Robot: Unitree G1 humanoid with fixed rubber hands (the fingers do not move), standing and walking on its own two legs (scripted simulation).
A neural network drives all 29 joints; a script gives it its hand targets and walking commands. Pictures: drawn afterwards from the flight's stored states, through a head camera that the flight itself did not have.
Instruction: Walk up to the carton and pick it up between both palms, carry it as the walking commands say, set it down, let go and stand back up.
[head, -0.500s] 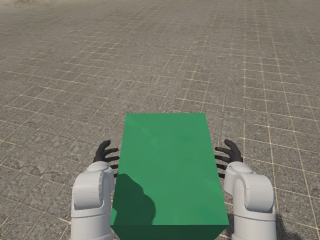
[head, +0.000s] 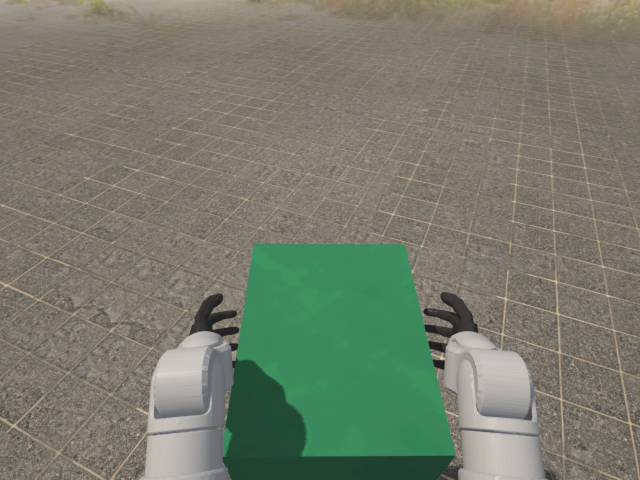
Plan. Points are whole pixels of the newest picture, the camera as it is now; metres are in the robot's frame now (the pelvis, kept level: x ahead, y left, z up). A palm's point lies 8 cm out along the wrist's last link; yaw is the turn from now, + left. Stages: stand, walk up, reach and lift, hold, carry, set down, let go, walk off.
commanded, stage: carry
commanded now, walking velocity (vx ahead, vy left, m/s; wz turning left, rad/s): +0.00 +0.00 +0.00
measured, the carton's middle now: (330, 361) +0.32 +0.00 +0.00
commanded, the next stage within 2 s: none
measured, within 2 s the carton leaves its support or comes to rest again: neither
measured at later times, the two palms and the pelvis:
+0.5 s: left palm (197, 336) +0.31 +0.17 +0.07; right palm (443, 332) +0.31 -0.14 +0.08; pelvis +0.02 +0.02 +0.00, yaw +0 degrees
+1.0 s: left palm (189, 336) +0.31 +0.18 +0.07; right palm (433, 332) +0.31 -0.13 +0.07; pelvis +0.03 +0.03 +0.00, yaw +0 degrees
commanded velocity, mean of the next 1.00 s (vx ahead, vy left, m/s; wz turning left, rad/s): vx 0.00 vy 0.00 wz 0.00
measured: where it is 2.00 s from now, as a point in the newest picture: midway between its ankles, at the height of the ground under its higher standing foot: outside the picture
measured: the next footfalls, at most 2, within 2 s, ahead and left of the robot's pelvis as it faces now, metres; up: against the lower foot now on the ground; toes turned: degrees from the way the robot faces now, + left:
right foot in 1.82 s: +0.15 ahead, -0.15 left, +0.00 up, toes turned -10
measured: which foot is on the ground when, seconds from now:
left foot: down 0.00-1.00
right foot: down 0.00-1.00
